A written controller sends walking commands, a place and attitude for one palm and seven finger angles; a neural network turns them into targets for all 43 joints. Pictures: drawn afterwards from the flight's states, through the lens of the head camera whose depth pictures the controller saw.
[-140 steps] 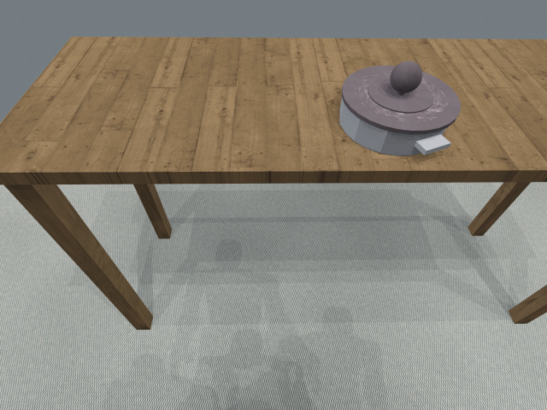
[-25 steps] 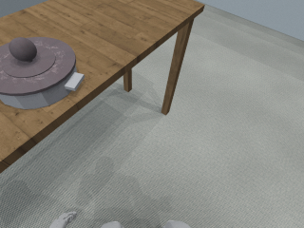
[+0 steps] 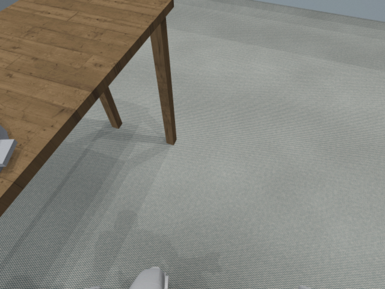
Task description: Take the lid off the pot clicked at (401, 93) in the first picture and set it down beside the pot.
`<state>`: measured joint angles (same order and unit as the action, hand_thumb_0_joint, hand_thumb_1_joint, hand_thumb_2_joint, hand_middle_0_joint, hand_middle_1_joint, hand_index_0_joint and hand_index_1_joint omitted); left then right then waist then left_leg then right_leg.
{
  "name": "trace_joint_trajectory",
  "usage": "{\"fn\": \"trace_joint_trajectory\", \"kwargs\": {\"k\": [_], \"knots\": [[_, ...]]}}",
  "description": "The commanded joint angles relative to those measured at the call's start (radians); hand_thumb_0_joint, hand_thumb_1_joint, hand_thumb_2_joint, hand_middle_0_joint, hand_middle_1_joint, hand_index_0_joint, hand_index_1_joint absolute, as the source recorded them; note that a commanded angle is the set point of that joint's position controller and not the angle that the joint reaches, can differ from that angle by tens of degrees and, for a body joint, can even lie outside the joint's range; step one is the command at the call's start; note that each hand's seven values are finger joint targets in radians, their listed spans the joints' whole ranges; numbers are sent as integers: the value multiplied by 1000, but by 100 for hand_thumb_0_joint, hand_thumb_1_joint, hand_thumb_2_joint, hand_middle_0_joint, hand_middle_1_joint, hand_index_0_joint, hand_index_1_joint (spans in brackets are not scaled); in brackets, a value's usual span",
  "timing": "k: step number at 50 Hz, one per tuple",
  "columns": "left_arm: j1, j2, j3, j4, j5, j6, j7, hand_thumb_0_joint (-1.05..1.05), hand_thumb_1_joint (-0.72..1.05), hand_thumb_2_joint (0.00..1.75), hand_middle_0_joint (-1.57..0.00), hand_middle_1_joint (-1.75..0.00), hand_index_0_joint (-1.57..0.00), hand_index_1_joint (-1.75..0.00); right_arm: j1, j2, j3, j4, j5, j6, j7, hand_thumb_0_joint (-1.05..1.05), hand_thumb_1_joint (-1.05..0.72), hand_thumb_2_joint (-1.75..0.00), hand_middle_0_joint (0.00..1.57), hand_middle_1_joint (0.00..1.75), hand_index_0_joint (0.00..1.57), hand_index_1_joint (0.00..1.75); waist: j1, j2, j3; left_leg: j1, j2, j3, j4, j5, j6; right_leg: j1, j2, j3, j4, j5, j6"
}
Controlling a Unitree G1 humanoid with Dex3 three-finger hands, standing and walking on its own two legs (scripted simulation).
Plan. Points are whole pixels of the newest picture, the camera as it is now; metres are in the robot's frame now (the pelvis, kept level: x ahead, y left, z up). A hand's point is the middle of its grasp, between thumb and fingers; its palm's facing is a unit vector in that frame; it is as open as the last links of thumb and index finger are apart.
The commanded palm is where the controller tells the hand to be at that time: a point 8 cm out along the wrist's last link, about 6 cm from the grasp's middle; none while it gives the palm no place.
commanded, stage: walk to a spot facing it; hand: left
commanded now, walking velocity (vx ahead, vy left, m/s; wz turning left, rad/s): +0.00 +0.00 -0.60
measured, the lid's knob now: out of the picture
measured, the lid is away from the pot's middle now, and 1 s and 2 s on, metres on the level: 0.00 0.00 0.00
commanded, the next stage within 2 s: turn to face it in 1.62 s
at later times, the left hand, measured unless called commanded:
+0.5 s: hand (133, 256) +0.20 +0.16 -0.16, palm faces -0.31 -0.92 -0.25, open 7.4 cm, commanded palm none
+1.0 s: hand (159, 236) +0.25 +0.11 -0.18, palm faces -0.54 -0.82 -0.17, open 7.4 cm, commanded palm none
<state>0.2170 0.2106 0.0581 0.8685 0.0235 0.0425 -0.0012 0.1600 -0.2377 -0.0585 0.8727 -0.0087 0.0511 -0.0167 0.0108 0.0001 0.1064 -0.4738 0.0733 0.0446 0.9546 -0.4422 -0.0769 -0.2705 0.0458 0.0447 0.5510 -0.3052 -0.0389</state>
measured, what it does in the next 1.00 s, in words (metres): steps on the spot, turning right: left foot, then right foot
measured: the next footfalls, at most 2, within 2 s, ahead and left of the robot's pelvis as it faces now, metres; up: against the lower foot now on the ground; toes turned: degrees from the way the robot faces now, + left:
left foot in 0.12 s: +0.07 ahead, +0.12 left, +0.00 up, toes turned -1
right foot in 0.52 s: +0.01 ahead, -0.13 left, +0.00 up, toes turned -23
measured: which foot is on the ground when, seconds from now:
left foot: up 0.00-0.10, down 0.12-0.52, up 0.54-0.88, down 0.90-1.00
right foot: down 0.00-0.12, up 0.14-0.50, down 0.52-0.90, up 0.92-1.00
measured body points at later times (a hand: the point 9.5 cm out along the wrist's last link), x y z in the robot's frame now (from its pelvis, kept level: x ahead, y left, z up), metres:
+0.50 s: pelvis +0.02 +0.00 +0.00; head +0.08 -0.02 +0.44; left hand +0.21 +0.21 -0.14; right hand -0.01 -0.26 -0.15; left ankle +0.03 +0.13 -0.73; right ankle -0.02 -0.11 -0.72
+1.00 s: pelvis +0.09 -0.02 +0.00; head +0.13 -0.01 +0.45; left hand +0.28 +0.15 -0.16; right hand +0.00 -0.27 -0.12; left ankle +0.13 +0.06 -0.73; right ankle -0.02 -0.10 -0.67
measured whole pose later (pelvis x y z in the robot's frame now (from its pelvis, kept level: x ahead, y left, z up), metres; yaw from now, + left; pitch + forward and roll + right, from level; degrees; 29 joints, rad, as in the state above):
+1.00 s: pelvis +0.09 -0.02 +0.00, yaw -36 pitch +1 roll -1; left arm 0.25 0.25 0.09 0.92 0.03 0.05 -0.04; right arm 0.27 -0.19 -0.01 0.86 -0.03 -0.03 -0.01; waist 0.00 -0.07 0.03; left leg -0.25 0.05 0.14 0.58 -0.35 0.03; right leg -0.44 0.03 0.03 1.07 -0.43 0.00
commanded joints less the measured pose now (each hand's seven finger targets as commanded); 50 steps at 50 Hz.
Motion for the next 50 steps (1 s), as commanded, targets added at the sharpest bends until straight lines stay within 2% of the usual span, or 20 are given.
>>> {"fn": "trace_joint_trajectory", "kwargs": {"k": [1, 4, 5, 6, 7, 10, 13, 20, 22, 24, 25, 26, 27, 31, 34, 40, 43, 45, 46, 50], "knots": [[-16, 213, 64, -78, 2, -18, 11, 0, 90, 90, -20, -30, -20, -30, 22, -50, -11, -88, 3, -42, -12, 0, -90, -90, 20, 30, 20, 30, -2, -131, -158, 41, -29, 0, -146, 14, 8, 116, -242, 292, -108, 569, -155], [-56, 202, 62, -83, -9, -13, 7, 0, 90, 90, -20, -30, -20, -30, 114, -61, -12, -68, 6, -53, -22, 0, -90, -90, 20, 30, 20, 30, -48, -132, -176, 216, -38, -3, -430, 174, 23, 53, -190, 293, -20, 545, -91], [-52, 169, 56, -92, -14, -9, 4, 0, 90, 90, -20, -30, -20, -30, 149, -98, -19, -61, 3, -60, -26, 0, -90, -90, 20, 30, 20, 30, -60, -28, -198, 343, 43, -88, -556, 259, 55, -44, -116, 241, 75, 393, -36], [-10, 108, 49, -110, -22, -4, -6, 0, 90, 90, -20, -30, -20, -30, 160, -200, -33, -71, -13, -63, -26, 0, -90, -90, 20, 30, 20, 30, -49, 261, -204, 453, 291, -357, -634, 418, 162, -243, 28, 94, 263, -52, 38], [10, 120, 51, -114, -9, -10, -11, 0, 90, 90, -20, -30, -20, -30, 162, -230, -32, -92, -14, -55, -25, 0, -90, -90, 20, 30, 20, 30, -43, 293, -178, 388, 422, -436, -658, 483, 262, -277, 20, 11, 480, -330, 64], [-15, 134, 59, -73, 3, -5, -25, 0, 90, 90, -20, -30, -20, -30, 60, -137, -3, -110, -20, -64, -29, 0, -90, -90, 20, 30, 20, 30, -5, 172, -126, 311, 284, -227, -629, 535, 223, -304, -45, 18, 696, -184, 89], [-35, 99, 44, -76, -5, 5, -33, 0, 90, 90, -20, -30, -20, -30, 87, -130, -6, -98, -18, -66, -26, 0, -90, -90, 20, 30, 20, 30, -14, 160, -149, 397, 237, -65, -580, 720, 215, -297, -67, -31, 621, -148, 111], [-121, 77, 30, -102, -6, 2, -39, 0, 90, 90, -20, -30, -20, -30, 150, -169, -36, -61, -21, -57, -11, 0, -90, -90, 20, 30, 20, 30, -59, 202, -156, 405, 280, 32, -548, 725, 214, -156, -72, -120, 261, -153, 97], [-106, 80, 31, -100, -6, -7, -38, 0, 90, 90, -20, -30, -20, -30, 145, -178, -43, -57, -21, -56, -8, 0, -90, -90, 20, 30, 20, 30, -51, 204, -166, 398, 281, 60, -500, 720, 188, -88, -58, -137, 136, -120, 79], [-2, 120, 40, -68, -4, -22, -32, 0, 90, 90, -20, -30, -20, -30, 130, -171, -46, -59, -13, -51, -3, 0, -90, -90, 20, 30, 20, 30, 10, 115, -200, 307, 239, 131, -310, 615, 105, 128, -49, -142, -107, 115, 52], [64, 228, 57, -49, 6, -35, -16, 0, 90, 90, -20, -30, -20, -30, 148, -111, -35, -76, -2, -46, 6, 0, -90, -90, 20, 30, 20, 30, 37, -138, -245, 64, 169, 177, -105, 335, 43, 356, -236, 93, -173, 341, -27], [128, 311, 78, -34, -4, -35, 1, 0, 90, 90, -20, -30, -20, -30, 55, -60, -13, -134, -5, -37, 5, 0, -90, -90, 20, 30, 20, 30, 81, -321, -210, -158, 42, 122, 103, -213, 1, 354, -457, 378, -179, 674, -152], [144, 288, 77, -33, -12, -28, 15, 0, 90, 90, -20, -30, -20, -30, 3, -75, -15, -130, -4, -26, -10, 0, -90, -90, 20, 30, 20, 30, 93, -229, -180, -186, 52, -18, 185, -199, 14, 283, -432, 346, -175, 617, -192], [-53, 196, 55, -87, -3, -22, 18, 0, 90, 90, -20, -30, -20, -30, 52, -77, -16, -70, -11, -26, -5, 0, -90, -90, 20, 30, 20, 30, -8, -164, -151, -99, 47, -9, 148, -9, -5, 151, -265, 189, -142, 526, -151], [-23, 212, 55, -77, -3, -25, 11, 0, 90, 90, -20, -30, -20, -30, 33, -67, -15, -69, -6, -26, -3, 0, -90, -90, 20, 30, 20, 30, 3, -143, -134, -57, 11, 8, 55, 27, -13, 108, -248, 228, -151, 515, -155], [-3, 226, 61, -66, 1, -32, -2, 0, 90, 90, -20, -30, -20, -30, 26, -65, -13, -99, -6, -60, 9, 0, -90, -90, 20, 30, 20, 30, 13, -161, -131, 40, -25, 17, -151, -7, 16, 78, -247, 364, -208, 42, -162], [-63, 190, 55, -81, -7, -32, -12, 0, 90, 90, -20, -30, -20, -30, 192, -76, -12, -50, -7, -85, -5, 0, -90, -90, 20, 30, 20, 30, -75, -88, -126, 378, -34, 21, -495, 102, 38, -133, -141, 306, -63, -86, -87], [-65, 91, 32, -138, -10, -37, -31, 0, 90, 90, -20, -30, -20, -30, 327, -248, -37, -36, -24, -88, -17, 0, -90, -90, 20, 30, 20, 30, -114, 357, -109, 538, 408, -536, -778, -253, 195, -473, 46, -3, 440, -307, 35], [-97, 116, 45, -143, 2, -45, -38, 0, 90, 90, -20, -30, -20, -30, 294, -229, -26, -44, -28, -88, -15, 0, -90, -90, 20, 30, 20, 30, -105, 250, -46, 409, 448, -594, -823, -312, 254, -486, -42, 32, 561, -266, 36], [-52, 86, 45, -60, 12, -33, -62, 0, 90, 90, -20, -30, -20, -30, 176, -90, 15, -46, -15, -112, -16, 0, -90, -90, 20, 30, 20, 30, -19, 138, -6, 347, 266, -164, -763, 120, 167, -443, -117, -18, 682, 6, 65]]}}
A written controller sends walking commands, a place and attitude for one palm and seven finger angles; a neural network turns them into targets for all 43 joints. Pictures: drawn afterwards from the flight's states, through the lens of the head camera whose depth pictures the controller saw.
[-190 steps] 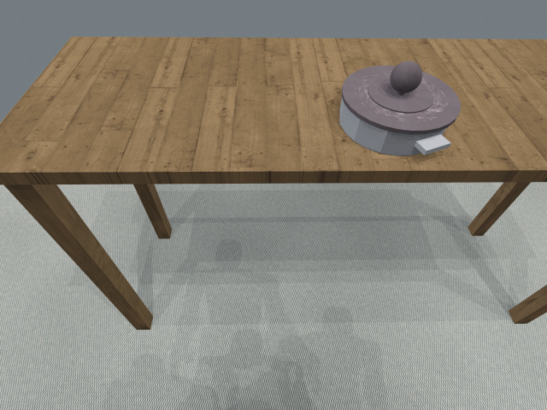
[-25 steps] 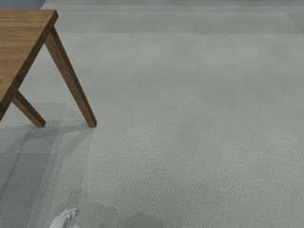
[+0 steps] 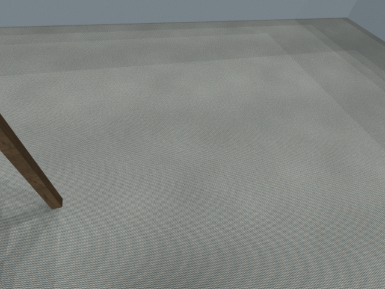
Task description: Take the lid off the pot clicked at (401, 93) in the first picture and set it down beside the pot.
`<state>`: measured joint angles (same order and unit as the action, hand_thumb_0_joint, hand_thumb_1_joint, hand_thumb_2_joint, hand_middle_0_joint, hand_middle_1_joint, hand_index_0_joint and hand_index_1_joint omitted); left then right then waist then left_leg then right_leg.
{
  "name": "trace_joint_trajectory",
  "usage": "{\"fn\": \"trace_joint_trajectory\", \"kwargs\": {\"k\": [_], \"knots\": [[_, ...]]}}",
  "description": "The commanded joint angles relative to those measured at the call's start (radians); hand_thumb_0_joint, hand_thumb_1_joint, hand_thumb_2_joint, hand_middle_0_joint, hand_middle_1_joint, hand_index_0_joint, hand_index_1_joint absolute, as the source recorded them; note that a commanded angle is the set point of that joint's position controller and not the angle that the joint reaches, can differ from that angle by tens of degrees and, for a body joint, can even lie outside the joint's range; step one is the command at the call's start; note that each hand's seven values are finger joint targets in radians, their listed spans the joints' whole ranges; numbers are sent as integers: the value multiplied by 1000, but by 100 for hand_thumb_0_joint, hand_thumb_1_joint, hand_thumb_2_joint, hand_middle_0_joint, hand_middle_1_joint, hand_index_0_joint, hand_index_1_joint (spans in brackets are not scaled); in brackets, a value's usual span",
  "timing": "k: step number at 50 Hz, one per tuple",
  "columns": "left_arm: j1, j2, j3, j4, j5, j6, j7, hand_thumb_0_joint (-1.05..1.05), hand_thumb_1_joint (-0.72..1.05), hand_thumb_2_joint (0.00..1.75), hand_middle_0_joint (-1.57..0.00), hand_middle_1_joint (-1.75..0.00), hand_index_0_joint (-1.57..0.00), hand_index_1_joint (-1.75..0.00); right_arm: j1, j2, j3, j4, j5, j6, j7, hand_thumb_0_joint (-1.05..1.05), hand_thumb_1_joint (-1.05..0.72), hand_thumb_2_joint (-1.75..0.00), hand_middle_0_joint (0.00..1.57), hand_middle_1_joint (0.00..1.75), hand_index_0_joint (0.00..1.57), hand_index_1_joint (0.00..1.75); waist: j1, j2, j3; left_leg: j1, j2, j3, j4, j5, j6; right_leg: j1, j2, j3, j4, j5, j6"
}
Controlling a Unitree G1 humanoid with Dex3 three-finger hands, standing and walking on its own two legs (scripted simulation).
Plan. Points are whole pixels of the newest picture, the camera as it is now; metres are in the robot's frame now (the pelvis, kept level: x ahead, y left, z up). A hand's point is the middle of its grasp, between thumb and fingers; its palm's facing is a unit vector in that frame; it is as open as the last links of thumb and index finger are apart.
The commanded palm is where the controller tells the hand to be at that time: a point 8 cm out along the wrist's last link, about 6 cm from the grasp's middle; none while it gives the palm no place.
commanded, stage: walk to a spot facing it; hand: left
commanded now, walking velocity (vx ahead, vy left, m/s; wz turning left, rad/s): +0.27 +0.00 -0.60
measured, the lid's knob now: out of the picture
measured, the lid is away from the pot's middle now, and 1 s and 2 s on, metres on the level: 0.00 0.00 0.00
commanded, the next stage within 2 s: turn to face it in 0.62 s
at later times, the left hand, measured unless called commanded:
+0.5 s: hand (178, 205) +0.36 +0.05 -0.16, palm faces -0.33 -0.92 -0.20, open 7.3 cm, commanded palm none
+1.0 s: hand (174, 177) +0.46 +0.07 -0.18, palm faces -0.32 -0.93 -0.20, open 7.3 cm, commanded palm none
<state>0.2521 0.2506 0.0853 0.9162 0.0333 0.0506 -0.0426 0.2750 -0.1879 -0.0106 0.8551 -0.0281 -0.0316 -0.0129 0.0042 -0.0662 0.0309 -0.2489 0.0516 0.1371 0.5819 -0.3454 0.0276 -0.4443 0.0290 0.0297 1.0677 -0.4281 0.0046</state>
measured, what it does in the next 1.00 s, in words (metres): walks ahead, turning right: right foot, then left foot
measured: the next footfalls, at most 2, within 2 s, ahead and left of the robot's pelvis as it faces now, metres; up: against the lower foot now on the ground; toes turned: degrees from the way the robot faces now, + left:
right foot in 0.36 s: +0.25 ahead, -0.17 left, +0.00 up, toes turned -22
left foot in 0.84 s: +0.47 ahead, -0.05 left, +0.00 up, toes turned -20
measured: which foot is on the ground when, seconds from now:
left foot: down 0.00-0.38, up 0.40-0.82, down 0.84-1.00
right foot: up 0.00-0.34, down 0.36-0.86, up 0.88-1.00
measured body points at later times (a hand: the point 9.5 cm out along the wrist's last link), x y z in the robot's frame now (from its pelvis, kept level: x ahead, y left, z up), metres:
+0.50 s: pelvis +0.17 -0.08 -0.01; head +0.23 -0.10 +0.43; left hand +0.38 +0.10 -0.15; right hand +0.06 -0.30 -0.16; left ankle +0.13 +0.09 -0.63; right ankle +0.21 -0.16 -0.73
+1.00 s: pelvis +0.36 -0.10 +0.00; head +0.39 -0.08 +0.45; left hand +0.48 +0.12 -0.16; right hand +0.36 -0.34 -0.13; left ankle +0.43 -0.03 -0.73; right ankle +0.26 -0.19 -0.67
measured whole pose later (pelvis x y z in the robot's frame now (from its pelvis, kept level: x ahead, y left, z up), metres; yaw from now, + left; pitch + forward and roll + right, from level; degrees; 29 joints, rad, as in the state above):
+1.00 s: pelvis +0.36 -0.10 +0.00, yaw -23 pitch +0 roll -1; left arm 0.27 0.22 0.05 1.01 0.02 0.01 0.02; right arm 0.18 -0.15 0.01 0.93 -0.02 -0.02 -0.02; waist 0.03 -0.05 0.03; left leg -0.31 0.00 0.07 0.53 -0.22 0.05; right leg -0.36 -0.01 -0.01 0.99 -0.49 0.04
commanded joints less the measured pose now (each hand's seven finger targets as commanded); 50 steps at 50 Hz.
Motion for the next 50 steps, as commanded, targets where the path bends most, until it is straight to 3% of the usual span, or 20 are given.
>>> {"fn": "trace_joint_trajectory", "kwargs": {"k": [1, 7, 13, 15, 17, 18, 19, 20, 22, 25, 28, 35, 39, 40, 41, 42, 43, 44, 46, 50], "knots": [[-88, 30, 13, -103, 1, -37, -21, 0, 90, 90, -20, -30, -20, -30, 94, -134, -31, -15, 5, -35, -21, 0, -90, -90, 20, 30, 20, 30, -16, 199, 52, 149, 270, -190, -371, 149, 58, -269, -99, -15, 165, 152, 29], [-208, -21, -11, -119, -2, -29, -28, 0, 90, 90, -20, -30, -20, -30, 227, -131, -32, 64, 5, -41, -21, 0, -90, -90, 20, 30, 20, 30, -51, 186, 47, 308, 292, -32, -334, 415, 82, -368, -127, -92, 1, 182, 43], [-328, -32, -23, -133, -4, -42, -30, 0, 90, 90, -20, -30, -20, -30, 273, -130, -41, 107, -5, -34, -15, 0, -90, -90, 20, 30, 20, 30, -84, 216, 80, 280, 298, 104, -273, 588, 59, -175, -76, -192, -340, 198, -6], [-235, -5, -17, -107, -3, -51, -25, 0, 90, 90, -20, -30, -20, -30, 250, -159, -53, 109, -2, -33, -13, 0, -90, -90, 20, 30, 20, 30, -29, 224, 19, 289, 300, 147, -121, 838, 44, -10, -19, -228, -412, 162, -43], [42, 83, 12, -25, 0, -77, -12, 0, 90, 90, -20, -30, -20, -30, 207, -173, -56, 85, 12, -34, -2, 0, -90, -90, 20, 30, 20, 30, 110, 151, -145, 66, 263, 192, 261, 845, -22, 493, 19, -225, -511, 245, -99], [182, 207, 43, 1, -4, -88, 5, 0, 90, 90, -20, -30, -20, -30, 204, -118, -44, 46, 32, -33, 8, 0, -90, -90, 20, 30, 20, 30, 166, -30, -286, -277, 152, 171, 594, 133, -74, 820, -270, 178, -551, 263, -211], [233, 284, 59, 19, -34, -83, 17, 0, 90, 90, -20, -30, -20, -30, 131, -85, -43, -2, 35, -30, -4, 0, -90, -90, 20, 30, 20, 30, 152, -133, -323, -481, 65, 44, 881, -306, -98, 846, -492, 549, -678, 457, -306], [189, 251, 58, 2, -38, -73, 31, 0, 90, 90, -20, -30, -20, -30, 77, -121, -51, -5, 28, -30, -10, 0, -90, -90, 20, 30, 20, 30, 147, -40, -261, -474, 111, -92, 888, -190, -76, 681, -452, 488, -725, 314, -290], [16, 157, 30, -46, -31, -74, 39, 0, 90, 90, -20, -30, -20, -30, 29, -110, -55, 6, 11, -19, -6, 0, -90, -90, 20, 30, 20, 30, 64, 17, -77, -431, 171, -117, 793, -55, -79, 373, -372, 360, -792, 143, -252], [-77, 117, 20, -58, -9, -91, 44, 0, 90, 90, -20, -30, -20, -30, 111, -71, -54, 41, 1, 9, 0, 0, -90, -90, 20, 30, 20, 30, -31, -9, -62, -283, 151, -86, 578, -19, -98, 188, -264, 177, -801, 273, -209], [-41, 115, 19, -43, -12, -97, 35, 0, 90, 90, -20, -30, -20, -30, 54, -64, -56, 22, -1, 14, 10, 0, -90, -90, 20, 30, 20, 30, -20, -37, -34, -304, 118, -75, 485, 75, -105, 143, -207, 172, -818, 214, -199], [39, 131, 24, -43, -14, -101, 35, 0, 90, 90, -20, -30, -20, -30, -155, -67, -55, -72, 10, -12, 18, 0, -90, -90, 20, 30, 20, 30, 33, -38, -2, -287, 51, -89, 214, 80, -101, 220, -224, 276, -753, 373, -203], [50, 114, 17, -32, -18, -96, 46, 0, 90, 90, -20, -30, -20, -30, -127, -72, -43, -44, 13, -20, 6, 0, -90, -90, 20, 30, 20, 30, 5, -41, -42, -141, -5, -54, 35, 130, -73, 311, -194, 215, -656, 633, -163], [47, 100, 12, -21, -20, -98, 51, 0, 90, 90, -20, -30, -20, -30, -60, -76, -43, -14, 11, -25, 0, 0, -90, -90, 20, 30, 20, 30, -25, -21, -63, -27, -14, -48, -66, 213, -64, 295, -168, 175, -575, 684, -137], [69, 70, 3, -14, -23, -101, 55, 0, 90, 90, -20, -30, -20, -30, 42, -112, -45, 25, 3, -34, -7, 0, -90, -90, 20, 30, 20, 30, -57, 59, -128, 158, 37, -109, -135, 365, -30, 244, -117, 129, -418, 643, -93], [149, 21, -9, -1, -32, -101, 57, 0, 90, 90, -20, -30, -20, -30, 124, -199, -59, 43, -9, -38, -10, 0, -90, -90, 20, 30, 20, 30, -60, 269, -236, 386, 271, -378, -115, 680, 86, 49, -14, 17, -203, 290, -32], [169, 9, -27, 14, -28, -106, 62, 0, 90, 90, -20, -30, -20, -30, 139, -216, -57, 51, 2, -14, -5, 0, -90, -90, 20, 30, 20, 30, -51, 310, -210, 347, 381, -452, -178, 857, 176, 0, 13, -36, -23, -186, -8], [153, 26, -24, 28, -22, -96, 71, 0, 90, 90, -20, -30, -20, -30, 94, -187, -41, 48, 5, -12, -16, 0, -90, -90, 20, 30, 20, 30, -41, 290, -195, 276, 365, -505, -215, 791, 191, -25, -17, 19, 31, -184, 12], [62, 33, -23, 29, -17, -81, 66, 0, 90, 90, -20, -30, -20, -30, -6, -130, -24, 40, 6, -6, -20, 0, -90, -90, 20, 30, 20, 30, -8, 206, -40, 89, 293, -449, -262, 672, 190, -43, -79, 15, 18, -111, 33], [55, 22, -19, 40, -16, -44, 61, 0, 90, 90, -20, -30, -20, -30, -41, -145, -35, 51, 14, 7, -18, 0, -90, -90, 20, 30, 20, 30, 16, 180, -66, 22, 184, -342, -284, 547, 144, 30, -77, -32, -78, 0, 54]]}}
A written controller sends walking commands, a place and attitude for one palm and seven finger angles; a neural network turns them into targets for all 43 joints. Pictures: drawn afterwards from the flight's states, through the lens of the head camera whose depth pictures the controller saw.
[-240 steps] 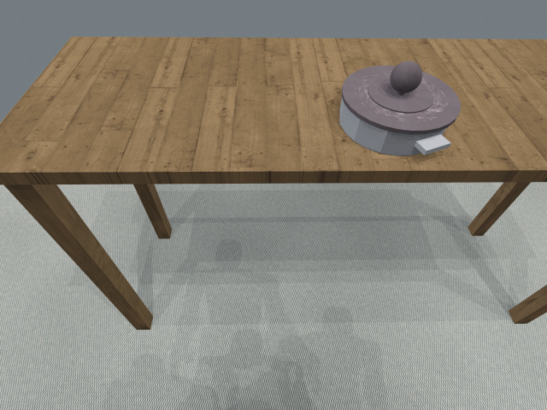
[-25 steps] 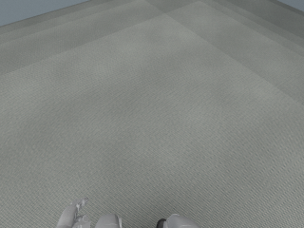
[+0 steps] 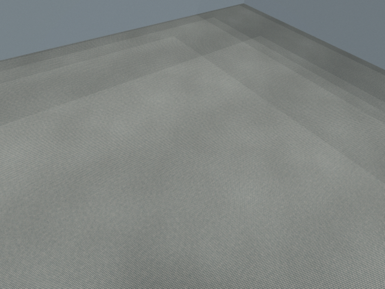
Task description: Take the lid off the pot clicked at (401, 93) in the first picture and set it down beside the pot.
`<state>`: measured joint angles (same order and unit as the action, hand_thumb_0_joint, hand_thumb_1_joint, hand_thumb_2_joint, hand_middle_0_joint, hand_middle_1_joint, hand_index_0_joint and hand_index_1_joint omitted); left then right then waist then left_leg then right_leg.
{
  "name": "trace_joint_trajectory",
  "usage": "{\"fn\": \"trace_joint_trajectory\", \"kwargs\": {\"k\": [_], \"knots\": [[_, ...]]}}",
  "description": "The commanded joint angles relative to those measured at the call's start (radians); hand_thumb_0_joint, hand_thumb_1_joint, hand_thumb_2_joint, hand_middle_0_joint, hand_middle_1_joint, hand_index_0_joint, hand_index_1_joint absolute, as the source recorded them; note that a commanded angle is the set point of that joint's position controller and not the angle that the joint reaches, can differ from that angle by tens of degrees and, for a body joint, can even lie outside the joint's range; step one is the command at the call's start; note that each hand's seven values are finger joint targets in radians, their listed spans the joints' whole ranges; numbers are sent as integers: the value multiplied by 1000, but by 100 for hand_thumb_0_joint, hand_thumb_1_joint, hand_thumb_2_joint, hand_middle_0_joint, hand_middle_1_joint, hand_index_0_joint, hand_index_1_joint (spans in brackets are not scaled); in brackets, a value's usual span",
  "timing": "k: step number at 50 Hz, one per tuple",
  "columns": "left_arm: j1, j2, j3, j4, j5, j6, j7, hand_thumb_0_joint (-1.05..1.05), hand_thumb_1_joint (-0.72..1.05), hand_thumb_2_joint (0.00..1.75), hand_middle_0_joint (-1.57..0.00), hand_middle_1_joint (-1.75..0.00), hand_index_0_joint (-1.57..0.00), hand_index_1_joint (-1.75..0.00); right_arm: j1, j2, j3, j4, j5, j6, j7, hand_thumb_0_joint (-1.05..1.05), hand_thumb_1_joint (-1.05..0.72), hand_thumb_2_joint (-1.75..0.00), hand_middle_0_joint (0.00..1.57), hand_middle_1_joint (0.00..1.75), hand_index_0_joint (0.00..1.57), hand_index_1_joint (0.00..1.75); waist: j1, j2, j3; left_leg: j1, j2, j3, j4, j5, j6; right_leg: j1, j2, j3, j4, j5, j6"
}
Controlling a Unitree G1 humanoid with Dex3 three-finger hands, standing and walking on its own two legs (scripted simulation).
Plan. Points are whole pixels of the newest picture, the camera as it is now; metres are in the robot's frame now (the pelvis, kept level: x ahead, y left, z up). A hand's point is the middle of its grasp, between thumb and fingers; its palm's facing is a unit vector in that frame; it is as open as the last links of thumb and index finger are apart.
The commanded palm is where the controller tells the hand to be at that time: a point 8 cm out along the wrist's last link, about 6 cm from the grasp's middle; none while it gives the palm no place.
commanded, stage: turn to face it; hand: left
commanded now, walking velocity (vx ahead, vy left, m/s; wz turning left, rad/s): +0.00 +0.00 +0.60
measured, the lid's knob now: out of the picture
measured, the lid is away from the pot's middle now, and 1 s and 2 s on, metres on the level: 0.00 0.00 0.00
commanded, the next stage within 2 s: none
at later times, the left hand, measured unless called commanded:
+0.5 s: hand out of the picture +0.10 +0.15 -0.13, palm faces +0.29 -0.91 -0.29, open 7.3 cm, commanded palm none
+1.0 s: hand out of the picture -0.09 +0.15 -0.17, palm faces +0.64 -0.71 -0.28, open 7.4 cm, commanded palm none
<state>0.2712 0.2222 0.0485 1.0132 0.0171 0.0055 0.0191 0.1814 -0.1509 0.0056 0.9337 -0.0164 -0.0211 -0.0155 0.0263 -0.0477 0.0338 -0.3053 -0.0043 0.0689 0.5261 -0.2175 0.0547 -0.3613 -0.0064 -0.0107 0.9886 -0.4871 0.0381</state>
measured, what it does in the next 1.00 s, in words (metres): steps on the spot, turning left: right foot, then left foot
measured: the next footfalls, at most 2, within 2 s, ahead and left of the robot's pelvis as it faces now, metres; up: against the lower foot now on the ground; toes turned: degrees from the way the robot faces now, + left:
right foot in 0.34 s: +0.09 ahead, -0.14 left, +0.00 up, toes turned +12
left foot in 0.84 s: +0.01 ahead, +0.06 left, +0.00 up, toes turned +38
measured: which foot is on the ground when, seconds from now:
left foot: down 0.00-0.34, up 0.36-0.82, down 0.84-1.00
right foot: up 0.00-0.32, down 0.34-0.84, up 0.86-1.00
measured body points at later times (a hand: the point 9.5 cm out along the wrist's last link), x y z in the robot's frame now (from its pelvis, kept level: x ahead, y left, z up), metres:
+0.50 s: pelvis +0.04 -0.07 +0.00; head +0.08 -0.09 +0.45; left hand +0.09 +0.20 -0.11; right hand +0.13 -0.32 -0.16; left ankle -0.01 +0.07 -0.64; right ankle +0.05 -0.15 -0.73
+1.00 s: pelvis +0.02 -0.05 +0.00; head +0.04 -0.01 +0.44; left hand -0.12 +0.19 -0.15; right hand +0.29 -0.17 -0.12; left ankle -0.03 +0.04 -0.73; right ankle +0.10 -0.19 -0.66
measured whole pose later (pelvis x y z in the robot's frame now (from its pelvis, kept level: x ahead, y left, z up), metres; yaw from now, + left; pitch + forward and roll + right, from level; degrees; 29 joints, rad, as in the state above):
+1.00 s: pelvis +0.02 -0.05 +0.00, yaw +38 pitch +0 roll +0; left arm 0.24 0.29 0.08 0.90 0.02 0.07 0.01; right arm 0.10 -0.23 -0.04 0.84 -0.01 0.04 0.01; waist 0.04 -0.05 0.10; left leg -0.30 -0.02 0.00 0.57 -0.27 0.03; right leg -0.50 -0.11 -0.03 1.13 -0.42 0.10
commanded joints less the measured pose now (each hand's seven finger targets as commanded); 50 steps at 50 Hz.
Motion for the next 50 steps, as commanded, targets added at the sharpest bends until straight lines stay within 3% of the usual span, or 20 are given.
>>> {"fn": "trace_joint_trajectory", "kwargs": {"k": [1, 9, 12, 14, 15, 16, 17, 18, 21, 23, 30, 35, 37, 39, 40, 41, 42, 43, 46, 50], "knots": [[30, 48, 23, -64, 2, 6, 0, 0, 90, 90, -20, -30, -20, -30, 65, -188, -57, -27, 1, 0, -14, 0, -90, -90, 20, 30, 20, 30, -10, 170, -87, 94, 234, -280, -231, 387, 115, -71, -39, 6, 7, 73, 25], [-128, 41, 38, -162, -4, 13, 5, 0, 90, 90, -20, -30, -20, -30, 144, -223, -101, -20, -10, 23, -11, 0, -90, -90, 20, 30, 20, 30, -62, 201, -98, 145, 223, -400, -178, 377, 132, -117, -15, 17, -116, 48, 37], [-125, 41, 36, -181, -11, 8, 8, 0, 90, 90, -20, -30, -20, -30, 138, -236, -114, -33, -10, 32, -11, 0, -90, -90, 20, 30, 20, 30, -57, 221, -119, 107, 204, -435, -133, 438, 118, -6, 21, 13, -262, 61, 24], [-70, 54, 40, -174, -16, 2, 11, 0, 90, 90, -20, -30, -20, -30, 112, -237, -121, -44, -3, 38, -10, 0, -90, -90, 20, 30, 20, 30, -25, 214, -138, 44, 166, -427, -80, 396, 79, 132, 32, 3, -442, 199, 19], [-34, 81, 46, -171, -14, -7, 16, 0, 90, 90, -20, -30, -20, -30, 102, -221, -121, -55, 4, 39, -6, 0, -90, -90, 20, 30, 20, 30, -3, 158, -150, -32, 135, -409, -32, 320, 41, 257, 1, 26, -588, 296, 14], [-8, 157, 62, -171, -2, -16, 25, 0, 90, 90, -20, -30, -20, -30, 112, -159, -114, -69, 15, 39, 1, 0, -90, -90, 20, 30, 20, 30, 6, -43, -160, -239, 45, -290, 118, 29, -33, 440, -210, 213, -689, 333, -38], [-6, 227, 71, -181, 6, -14, 25, 0, 90, 90, -20, -30, -20, -30, 96, -124, -108, -98, 9, 39, -1, 0, -90, -90, 20, 30, 20, 30, 15, -227, -110, -377, -66, -98, 346, -384, -104, 401, -470, 406, -714, 444, -163], [-23, 201, 69, -190, 0, -12, 28, 0, 90, 90, -20, -30, -20, -30, 76, -165, -120, -91, -7, 50, -1, 0, -90, -90, 20, 30, 20, 30, 13, -169, -86, -348, -5, -148, 527, -392, -97, 275, -476, 356, -698, 464, -203], [-149, 111, 44, -217, 1, -10, 25, 0, 90, 90, -20, -30, -20, -30, 105, -139, -115, -50, -8, 72, 19, 0, -90, -90, 20, 30, 20, 30, -67, -83, 7, -335, 45, -99, 716, -227, -114, 171, -316, 113, -644, 564, -168], [-105, 104, 39, -210, 3, -19, 23, 0, 90, 90, -20, -30, -20, -30, 92, -136, -109, -55, -6, 73, 25, 0, -90, -90, 20, 30, 20, 30, -50, -115, -12, -335, 45, -66, 715, -193, -131, 222, -292, 50, -612, 705, -169], [7, 141, 43, -187, 10, -12, 20, 0, 90, 90, -20, -30, -20, -30, -70, -140, -98, -110, -1, 79, 36, 0, -90, -90, 20, 30, 20, 30, 7, -133, -14, -311, 49, -16, 559, -193, -139, 294, -320, 1, -603, 742, -181], [19, 173, 52, -186, 15, -4, 18, 0, 90, 90, -20, -30, -20, -30, -133, -139, -81, -142, 5, 66, 39, 0, -90, -90, 20, 30, 20, 30, 21, -145, -53, -188, 42, 24, 335, -224, -115, 303, -358, -34, -555, 788, -186], [18, 193, 59, -188, 14, 1, 14, 0, 90, 90, -20, -30, -20, -30, -125, -140, -78, -153, 7, 58, 37, 0, -90, -90, 20, 30, 20, 30, 18, -140, -75, -114, 27, 49, 228, -210, -100, 296, -367, -55, -520, 795, -173], [14, 205, 63, -182, 6, 2, 8, 0, 90, 90, -20, -30, -20, -30, -63, -163, -83, -148, 3, 48, 33, 0, -90, -90, 20, 30, 20, 30, -17, -120, -121, 22, 5, 78, 32, -79, -82, 286, -348, -125, -406, 807, -123], [8, 198, 63, -183, 0, 2, 4, 0, 90, 90, -20, -30, -20, -30, 7, -204, -96, -137, -2, 41, 33, 0, -90, -90, 20, 30, 20, 30, -59, -52, -159, 204, 42, 28, -103, 73, -56, 174, -331, -158, -236, 730, -73], [9, 147, 56, -220, -7, 2, -5, 0, 90, 90, -20, -30, -20, -30, 78, -327, -129, -133, -8, 32, 26, 0, -90, -90, 20, 30, 20, 30, -101, 230, -209, 428, 297, -299, -130, 418, 72, -118, -199, -196, 2, 235, 18], [-36, 127, 38, -266, -2, 9, -3, 0, 90, 90, -20, -30, -20, -30, 131, -400, -141, -117, 6, 42, 24, 0, -90, -90, 20, 30, 20, 30, -120, 345, -204, 446, 465, -466, -121, 751, 199, -285, -126, -116, 152, -195, 52], [-94, 144, 42, -264, 6, 26, 8, 0, 90, 90, -20, -30, -20, -30, 144, -366, -134, -103, 6, 45, 14, 0, -90, -90, 20, 30, 20, 30, -132, 232, -188, 372, 441, -456, -117, 646, 202, -297, -128, -22, 207, -165, 52], [-61, 146, 53, -215, 4, 29, -3, 0, 90, 90, -20, -30, -20, -30, -59, -297, -108, -157, -3, 41, 5, 0, -90, -90, 20, 30, 20, 30, -34, 194, -62, 132, 262, -312, -168, 325, 113, -228, -120, 12, 214, 53, 60], [-27, 145, 53, -202, 5, 34, -9, 0, 90, 90, -20, -30, -20, -30, -72, -292, -107, -161, 0, 38, 11, 0, -90, -90, 20, 30, 20, 30, -19, 195, -52, 66, 194, -292, -211, 154, 93, -160, -91, 7, 101, 118, 68]]}}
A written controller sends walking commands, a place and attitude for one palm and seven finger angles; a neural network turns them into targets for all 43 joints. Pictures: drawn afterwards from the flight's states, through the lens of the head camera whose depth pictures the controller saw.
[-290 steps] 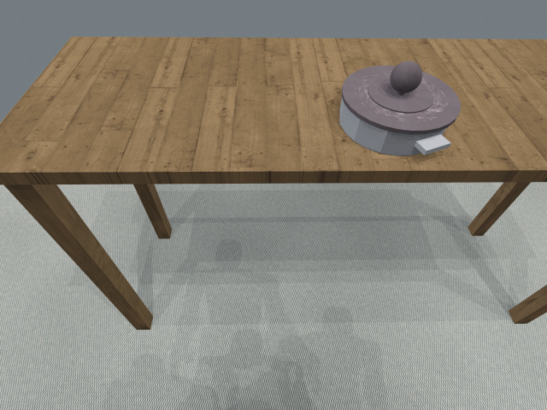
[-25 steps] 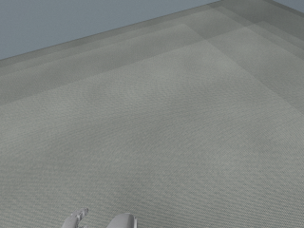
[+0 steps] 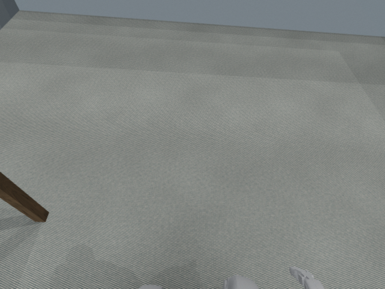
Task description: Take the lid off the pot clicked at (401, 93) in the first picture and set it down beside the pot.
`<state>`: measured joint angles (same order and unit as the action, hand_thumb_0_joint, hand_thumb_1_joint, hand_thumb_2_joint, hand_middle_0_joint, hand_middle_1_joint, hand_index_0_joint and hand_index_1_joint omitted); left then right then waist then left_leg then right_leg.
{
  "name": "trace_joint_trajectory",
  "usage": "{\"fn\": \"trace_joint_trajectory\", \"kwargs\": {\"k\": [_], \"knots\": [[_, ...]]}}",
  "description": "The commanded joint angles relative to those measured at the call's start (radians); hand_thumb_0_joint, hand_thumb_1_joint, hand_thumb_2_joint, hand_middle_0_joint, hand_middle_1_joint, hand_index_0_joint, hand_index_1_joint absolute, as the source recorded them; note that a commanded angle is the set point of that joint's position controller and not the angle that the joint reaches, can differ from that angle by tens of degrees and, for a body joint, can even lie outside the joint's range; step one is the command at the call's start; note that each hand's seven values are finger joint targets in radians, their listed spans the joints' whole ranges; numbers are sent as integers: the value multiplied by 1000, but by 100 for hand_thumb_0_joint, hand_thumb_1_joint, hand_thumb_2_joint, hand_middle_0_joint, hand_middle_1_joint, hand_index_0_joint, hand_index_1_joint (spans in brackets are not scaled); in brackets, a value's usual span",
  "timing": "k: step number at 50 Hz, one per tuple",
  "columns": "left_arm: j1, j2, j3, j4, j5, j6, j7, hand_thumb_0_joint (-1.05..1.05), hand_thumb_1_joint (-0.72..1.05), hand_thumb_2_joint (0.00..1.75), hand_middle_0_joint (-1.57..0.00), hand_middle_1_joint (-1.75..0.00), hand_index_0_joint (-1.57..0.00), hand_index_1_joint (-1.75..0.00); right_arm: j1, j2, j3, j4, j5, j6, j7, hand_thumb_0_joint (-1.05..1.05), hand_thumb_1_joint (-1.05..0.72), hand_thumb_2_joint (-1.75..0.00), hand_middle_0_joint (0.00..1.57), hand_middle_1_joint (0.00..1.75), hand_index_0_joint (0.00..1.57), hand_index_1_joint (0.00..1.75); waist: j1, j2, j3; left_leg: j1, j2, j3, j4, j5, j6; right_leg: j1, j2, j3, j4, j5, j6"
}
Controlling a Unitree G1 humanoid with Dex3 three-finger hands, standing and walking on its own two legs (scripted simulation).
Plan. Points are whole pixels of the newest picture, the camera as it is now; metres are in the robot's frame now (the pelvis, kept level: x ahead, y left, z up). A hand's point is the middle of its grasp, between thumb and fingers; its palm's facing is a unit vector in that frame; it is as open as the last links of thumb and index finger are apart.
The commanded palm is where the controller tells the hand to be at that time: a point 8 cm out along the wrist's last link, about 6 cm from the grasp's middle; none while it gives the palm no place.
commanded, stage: turn to face it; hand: left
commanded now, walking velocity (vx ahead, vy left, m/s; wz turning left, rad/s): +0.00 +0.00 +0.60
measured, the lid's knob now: out of the picture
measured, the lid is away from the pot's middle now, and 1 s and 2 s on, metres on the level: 0.00 0.00 0.00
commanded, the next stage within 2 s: none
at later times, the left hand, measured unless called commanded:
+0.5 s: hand out of the picture +0.04 +0.15 -0.14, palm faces +0.29 -0.92 -0.27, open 7.3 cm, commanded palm none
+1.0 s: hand out of the picture -0.04 +0.21 -0.15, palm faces +0.58 -0.76 -0.29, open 7.3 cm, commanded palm none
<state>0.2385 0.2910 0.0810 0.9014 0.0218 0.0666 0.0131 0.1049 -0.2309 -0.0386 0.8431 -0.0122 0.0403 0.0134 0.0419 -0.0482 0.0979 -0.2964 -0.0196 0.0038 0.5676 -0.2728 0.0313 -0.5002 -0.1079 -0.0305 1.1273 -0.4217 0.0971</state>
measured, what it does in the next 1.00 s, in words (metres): steps on the spot, turning left: right foot, then left foot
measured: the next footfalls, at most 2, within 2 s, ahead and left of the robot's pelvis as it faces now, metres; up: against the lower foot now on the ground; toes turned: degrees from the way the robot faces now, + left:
right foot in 0.24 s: +0.06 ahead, -0.15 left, +0.00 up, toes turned +8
left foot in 0.68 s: +0.00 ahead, +0.08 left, +0.00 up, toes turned +30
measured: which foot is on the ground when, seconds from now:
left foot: down 0.00-0.24, up 0.26-0.66, down 0.68-1.00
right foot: up 0.00-0.22, down 0.24-0.68, up 0.70-1.00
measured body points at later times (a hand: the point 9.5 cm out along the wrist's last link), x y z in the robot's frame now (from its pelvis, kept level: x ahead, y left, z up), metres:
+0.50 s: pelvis +0.01 -0.06 +0.01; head +0.06 -0.07 +0.45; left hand +0.02 +0.20 -0.12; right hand +0.15 -0.29 -0.15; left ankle -0.04 +0.08 -0.65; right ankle +0.02 -0.16 -0.73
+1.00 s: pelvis +0.01 -0.04 +0.01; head +0.03 +0.00 +0.45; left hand -0.07 +0.25 -0.13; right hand +0.23 -0.20 -0.12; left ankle -0.04 +0.06 -0.73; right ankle +0.10 -0.17 -0.68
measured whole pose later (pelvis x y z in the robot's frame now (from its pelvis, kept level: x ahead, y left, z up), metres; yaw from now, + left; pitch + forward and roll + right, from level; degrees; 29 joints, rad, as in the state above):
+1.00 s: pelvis +0.01 -0.04 +0.01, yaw +36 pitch +1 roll -1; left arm 0.16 0.28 0.07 0.85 0.02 0.06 0.02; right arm 0.18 -0.22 -0.05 0.87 -0.02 0.04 0.01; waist -0.01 -0.01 0.07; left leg -0.29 -0.05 -0.09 0.49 -0.22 0.03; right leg -0.46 -0.07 0.01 0.92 -0.41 0.10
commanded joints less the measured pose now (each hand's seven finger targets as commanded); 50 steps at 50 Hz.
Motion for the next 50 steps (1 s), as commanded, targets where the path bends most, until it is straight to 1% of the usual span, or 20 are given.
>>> {"fn": "trace_joint_trajectory", "kwargs": {"k": [1, 6, 10, 11, 12, 13, 14, 16, 18, 25, 29, 31, 32, 33, 34, 36, 38, 40, 45, 50], "knots": [[-3, 68, 20, -98, -1, -27, -1, 0, 90, 90, -20, -30, -20, -30, 14, -214, -67, -68, -5, -22, -17, 0, -90, -90, 20, 30, 20, 30, -39, 200, -119, 65, 216, -245, -255, 180, 125, -22, 18, 26, -76, 43, 11], [-69, 51, 11, -142, -7, -39, 4, 0, 90, 90, -20, -30, -20, -30, 75, -219, -83, -51, -12, -14, -16, 0, -90, -90, 20, 30, 20, 30, -74, 221, -144, 98, 213, -340, -205, 252, 139, 39, 67, 22, -278, -8, 0], [32, 61, 13, -128, -15, -56, 9, 0, 90, 90, -20, -30, -20, -30, 32, -209, -90, -66, -4, -6, -17, 0, -90, -90, 20, 30, 20, 30, -18, 200, -179, -20, 159, -354, -86, 305, 87, 299, 113, 1, -591, 140, -17], [70, 95, 22, -123, -11, -67, 15, 0, 90, 90, -20, -30, -20, -30, 39, -166, -85, -71, 4, -7, -15, 0, -90, -90, 20, 30, 20, 30, 2, 101, -197, -135, 104, -321, 10, 187, 39, 446, 34, 72, -748, 194, -37], [84, 196, 43, -127, 7, -77, 25, 0, 90, 90, -20, -30, -20, -30, 65, -81, -70, -89, 11, -10, -11, 0, -90, -90, 20, 30, 20, 30, 6, -230, -197, -354, -51, -106, 258, -170, -59, 571, -267, 388, -858, 244, -138], [64, 218, 36, -141, 1, -69, 25, 0, 90, 90, -20, -30, -20, -30, 48, -107, -72, -103, -4, -11, -13, 0, -90, -90, 20, 30, 20, 30, 6, -203, -167, -363, -29, -90, 467, -346, -72, 438, -400, 419, -848, 325, -233], [25, 164, 36, -141, -3, -72, 31, 0, 90, 90, -20, -30, -20, -30, 31, -120, -79, -84, -11, 0, -12, 0, -90, -90, 20, 30, 20, 30, -9, -208, -135, -352, 5, -124, 580, -309, -65, 364, -343, 377, -838, 344, -237], [-66, 97, 16, -156, -2, -71, 29, 0, 90, 90, -20, -30, -20, -30, 67, -112, -77, -40, -11, 9, 1, 0, -90, -90, 20, 30, 20, 30, -59, -124, -74, -346, 38, -74, 688, -188, -82, 332, -242, 182, -781, 453, -219], [-50, 77, 7, -152, 1, -77, 26, 0, 90, 90, -20, -30, -20, -30, 81, -92, -68, -26, -8, 12, 11, 0, -90, -90, 20, 30, 20, 30, -57, -137, -86, -330, 36, -24, 665, -144, -100, 375, -195, 71, -743, 593, -211], [45, 115, 17, -107, 7, -69, 25, 0, 90, 90, -20, -30, -20, -30, -23, -72, -50, -41, 0, 11, 17, 0, -90, -90, 20, 30, 20, 30, 2, -146, -98, -256, 46, 59, 407, -165, -106, 449, -235, 2, -730, 651, -231], [34, 138, 29, -102, 8, -61, 22, 0, 90, 90, -20, -30, -20, -30, -10, -65, -39, -45, 5, -6, 13, 0, -90, -90, 20, 30, 20, 30, 0, -156, -133, -132, 37, 104, 196, -164, -81, 444, -263, -35, -664, 715, -224], [22, 141, 33, -96, 1, -56, 18, 0, 90, 90, -20, -30, -20, -30, 58, -84, -44, -36, 1, -16, 9, 0, -90, -90, 20, 30, 20, 30, -36, -126, -174, 3, 19, 126, -13, -26, -67, 424, -244, -100, -548, 691, -170], [18, 135, 34, -101, -9, -54, 13, 0, 90, 90, -20, -30, -20, -30, 133, -127, -56, -22, -3, -24, 7, 0, -90, -90, 20, 30, 20, 30, -80, -45, -216, 175, 46, 80, -145, 131, -42, 319, -224, -131, -388, 615, -121], [21, 74, 27, -136, -16, -51, 3, 0, 90, 90, -20, -30, -20, -30, 194, -248, -88, -21, -11, -32, 0, 0, -90, -90, 20, 30, 20, 30, -115, 253, -249, 377, 304, -268, -181, 456, 85, 18, -86, -168, -153, 121, -32], [-38, 47, 6, -178, -8, -44, 5, 0, 90, 90, -20, -30, -20, -30, 254, -312, -100, -4, 0, -21, -4, 0, -90, -90, 20, 30, 20, 30, -139, 356, -238, 377, 456, -424, -181, 732, 209, -126, -19, -83, -6, -280, -6], [-121, 54, 13, -167, -6, -33, 19, 0, 90, 90, -20, -30, -20, -30, 220, -263, -87, -7, -6, -20, -24, 0, -90, -90, 20, 30, 20, 30, -134, 271, -186, 251, 387, -395, -189, 512, 197, -151, -24, 27, 88, -176, -6], [-82, 64, 18, -126, -3, -31, 7, 0, 90, 90, -20, -30, -20, -30, 90, -205, -63, -39, -10, -24, -27, 0, -90, -90, 20, 30, 20, 30, -66, 191, -110, 124, 280, -294, -222, 376, 141, -96, -21, 41, 78, -18, -2], [-35, 65, 19, -103, -2, -31, 0, 0, 90, 90, -20, -30, -20, -30, 56, -202, -59, -52, -6, -30, -24, 0, -90, -90, 20, 30, 20, 30, -43, 177, -128, 111, 234, -240, -234, 342, 121, -54, -11, 33, 35, 40, 5], [-72, 66, 15, -121, -3, -31, 1, 0, 90, 90, -20, -30, -20, -30, 91, -210, -70, -39, -6, -22, -20, 0, -90, -90, 20, 30, 20, 30, -64, 180, -129, 134, 216, -307, -251, 220, 135, -43, 27, 34, -117, 38, 11], [-108, 54, 4, -155, -10, -43, 7, 0, 90, 90, -20, -30, -20, -30, 117, -218, -83, -31, -11, -14, -19, 0, -90, -90, 20, 30, 20, 30, -83, 217, -160, 147, 210, -378, -183, 370, 145, 45, 77, 32, -315, -14, -2]]}}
